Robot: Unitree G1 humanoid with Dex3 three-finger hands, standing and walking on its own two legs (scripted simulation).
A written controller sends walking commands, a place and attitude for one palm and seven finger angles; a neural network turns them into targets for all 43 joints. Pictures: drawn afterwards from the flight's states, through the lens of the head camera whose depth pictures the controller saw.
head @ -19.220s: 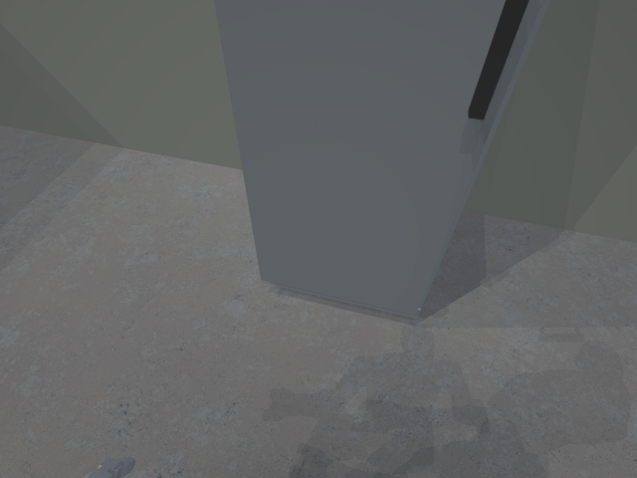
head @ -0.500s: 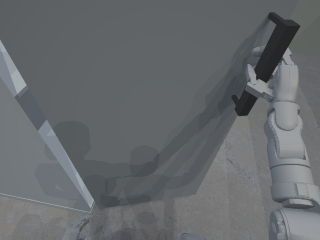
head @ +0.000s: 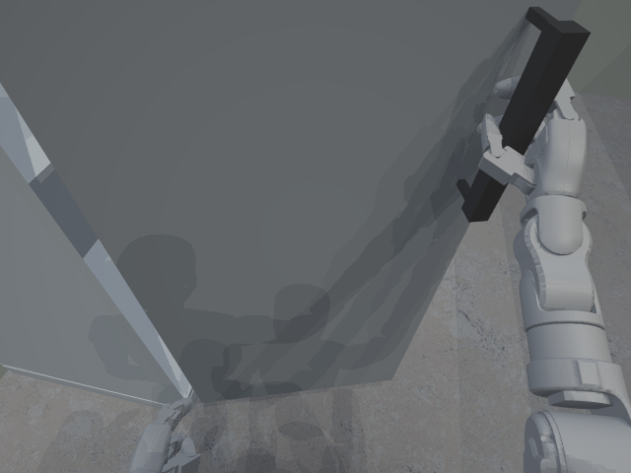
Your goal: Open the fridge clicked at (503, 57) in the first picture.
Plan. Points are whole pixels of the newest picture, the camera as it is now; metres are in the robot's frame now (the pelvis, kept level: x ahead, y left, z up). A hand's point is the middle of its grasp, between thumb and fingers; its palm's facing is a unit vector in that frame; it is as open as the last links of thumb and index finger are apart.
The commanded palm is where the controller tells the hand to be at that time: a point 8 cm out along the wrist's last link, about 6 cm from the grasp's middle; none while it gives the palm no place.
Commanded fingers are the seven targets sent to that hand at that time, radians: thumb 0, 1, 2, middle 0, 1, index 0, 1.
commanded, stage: loosen the grip on the handle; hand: right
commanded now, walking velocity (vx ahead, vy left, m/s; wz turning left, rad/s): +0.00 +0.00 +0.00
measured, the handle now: (502, 128) +0.45 -0.18 +0.23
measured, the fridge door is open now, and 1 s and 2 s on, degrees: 71 68 68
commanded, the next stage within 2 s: slip the hand off the handle in 0.58 s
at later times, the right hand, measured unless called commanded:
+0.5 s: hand (493, 148) +0.42 -0.17 +0.22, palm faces +0.17 +0.97 -0.15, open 13.6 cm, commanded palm +0.39 -0.22 +0.22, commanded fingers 0.00 0.55 -0.20 0.25 1.15 0.25 1.15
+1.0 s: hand (545, 156) +0.42 -0.23 +0.22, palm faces +0.23 +0.96 -0.12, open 14.7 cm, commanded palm +0.39 -0.27 +0.21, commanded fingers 0.00 0.55 -0.20 0.25 1.15 0.25 1.15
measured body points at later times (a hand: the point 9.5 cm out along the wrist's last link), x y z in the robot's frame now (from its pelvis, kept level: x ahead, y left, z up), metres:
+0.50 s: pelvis +0.01 +0.03 +0.00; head +0.02 +0.03 +0.45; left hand +0.08 +0.30 -0.12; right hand +0.41 -0.22 +0.23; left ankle +0.00 +0.15 -0.73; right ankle +0.07 -0.12 -0.73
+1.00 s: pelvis +0.05 +0.03 +0.00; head +0.06 +0.03 +0.45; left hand +0.20 +0.27 -0.10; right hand +0.40 -0.28 +0.22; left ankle +0.00 +0.15 -0.73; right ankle +0.07 -0.12 -0.73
